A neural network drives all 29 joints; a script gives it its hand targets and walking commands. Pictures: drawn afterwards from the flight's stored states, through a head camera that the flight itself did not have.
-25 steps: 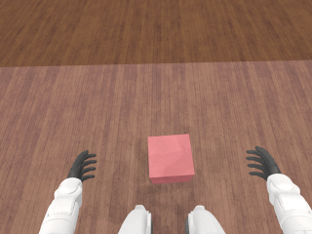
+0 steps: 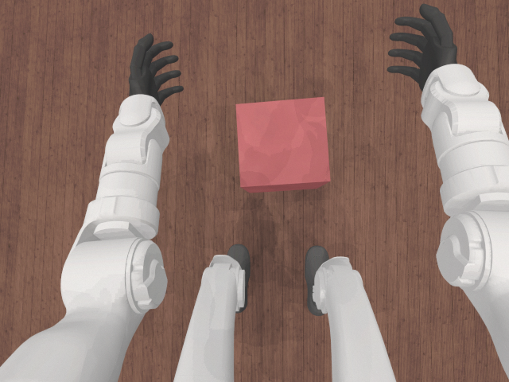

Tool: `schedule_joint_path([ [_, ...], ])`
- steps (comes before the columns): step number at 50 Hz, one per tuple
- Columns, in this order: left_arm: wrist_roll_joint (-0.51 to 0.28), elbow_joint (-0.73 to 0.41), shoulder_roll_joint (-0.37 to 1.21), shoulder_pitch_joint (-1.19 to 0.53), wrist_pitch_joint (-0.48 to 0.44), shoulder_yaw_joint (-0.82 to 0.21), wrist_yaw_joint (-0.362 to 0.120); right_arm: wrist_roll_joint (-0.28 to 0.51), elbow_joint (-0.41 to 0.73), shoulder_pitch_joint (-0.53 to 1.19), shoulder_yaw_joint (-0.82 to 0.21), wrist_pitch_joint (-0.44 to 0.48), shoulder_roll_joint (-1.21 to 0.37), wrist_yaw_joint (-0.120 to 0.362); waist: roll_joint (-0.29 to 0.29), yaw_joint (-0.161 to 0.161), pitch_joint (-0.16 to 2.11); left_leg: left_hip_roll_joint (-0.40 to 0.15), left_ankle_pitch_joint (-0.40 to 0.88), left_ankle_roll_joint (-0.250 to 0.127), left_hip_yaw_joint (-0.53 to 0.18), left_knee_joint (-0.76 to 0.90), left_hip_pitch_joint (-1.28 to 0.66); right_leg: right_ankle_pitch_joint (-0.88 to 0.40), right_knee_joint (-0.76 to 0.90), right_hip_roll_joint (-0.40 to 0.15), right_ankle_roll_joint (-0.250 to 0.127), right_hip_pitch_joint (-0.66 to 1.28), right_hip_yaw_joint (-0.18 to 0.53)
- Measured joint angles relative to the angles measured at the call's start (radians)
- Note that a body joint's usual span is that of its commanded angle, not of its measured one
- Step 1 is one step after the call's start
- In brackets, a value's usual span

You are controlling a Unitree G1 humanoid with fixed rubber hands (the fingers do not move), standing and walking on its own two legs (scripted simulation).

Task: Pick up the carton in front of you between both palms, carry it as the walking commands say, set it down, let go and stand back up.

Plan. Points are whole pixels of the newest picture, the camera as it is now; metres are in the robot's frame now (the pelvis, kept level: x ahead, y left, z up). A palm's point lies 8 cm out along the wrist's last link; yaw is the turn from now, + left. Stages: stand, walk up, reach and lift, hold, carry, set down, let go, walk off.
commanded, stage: reach and lift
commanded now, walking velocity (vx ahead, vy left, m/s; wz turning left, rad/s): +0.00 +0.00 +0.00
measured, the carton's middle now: (281, 151) +0.51 +0.00 -0.52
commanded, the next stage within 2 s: none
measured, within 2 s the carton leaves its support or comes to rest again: leaves its support in 1.76 s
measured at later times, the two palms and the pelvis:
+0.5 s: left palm (190, 140) +0.50 +0.20 -0.31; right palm (376, 129) +0.51 -0.19 -0.32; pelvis +0.01 +0.01 -0.16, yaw +1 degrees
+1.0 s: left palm (208, 147) +0.51 +0.19 -0.45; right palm (352, 142) +0.52 -0.18 -0.46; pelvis -0.03 +0.01 -0.28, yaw +1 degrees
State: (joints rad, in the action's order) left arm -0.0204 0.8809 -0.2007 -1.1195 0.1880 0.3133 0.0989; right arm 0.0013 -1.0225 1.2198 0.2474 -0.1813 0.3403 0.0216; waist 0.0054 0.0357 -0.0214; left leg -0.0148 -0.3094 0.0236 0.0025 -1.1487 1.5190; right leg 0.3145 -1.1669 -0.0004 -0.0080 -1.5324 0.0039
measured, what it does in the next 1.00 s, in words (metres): lowers itself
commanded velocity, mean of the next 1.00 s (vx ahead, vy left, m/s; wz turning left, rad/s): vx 0.00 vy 0.00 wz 0.00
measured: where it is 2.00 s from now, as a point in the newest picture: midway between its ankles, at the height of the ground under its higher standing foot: (276, 291)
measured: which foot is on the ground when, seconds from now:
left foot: down 0.00-1.00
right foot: down 0.00-1.00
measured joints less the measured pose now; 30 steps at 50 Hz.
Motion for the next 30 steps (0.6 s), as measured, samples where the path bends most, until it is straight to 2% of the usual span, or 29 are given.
schedule_joint_path([
  [7,0.064,-0.001,0.036,0.018,-0.075,0.063,-0.019,-0.063,0.009,-0.016,0.066,0.065,-0.043,0.000,0.000,-0.005,0.064,0.000,-0.014,0.000,0.002,-0.021,0.118,0.015,-0.023,0.000,-0.001,-0.120,0.003],
  [13,0.062,0.018,0.043,0.080,-0.130,0.066,-0.021,-0.065,0.024,-0.086,0.072,0.112,-0.078,-0.022,0.001,-0.012,0.138,0.001,-0.093,0.000,0.002,-0.183,0.286,0.091,-0.183,0.000,0.001,-0.288,0.005],
  [21,-0.059,-0.004,-0.004,0.080,-0.155,-0.043,0.016,0.060,0.061,-0.105,-0.045,0.141,-0.033,-0.070,-0.006,-0.022,0.103,0.012,-0.190,-0.002,0.001,-0.489,0.526,0.192,-0.490,-0.006,0.007,-0.526,0.012],
  [26,-0.138,-0.030,-0.040,0.039,-0.137,-0.112,0.046,0.144,0.084,-0.066,-0.122,0.128,0.017,-0.093,-0.014,-0.023,0.017,0.016,-0.219,-0.004,0.002,-0.662,0.626,0.221,-0.663,-0.007,0.011,-0.625,0.018],
  [30,-0.175,-0.009,-0.060,-0.022,-0.116,-0.141,0.062,0.184,0.062,-0.002,-0.157,0.109,0.045,-0.103,-0.018,-0.022,-0.056,0.016,-0.223,-0.004,0.003,-0.766,0.674,0.224,-0.767,-0.005,0.013,-0.674,0.020],
])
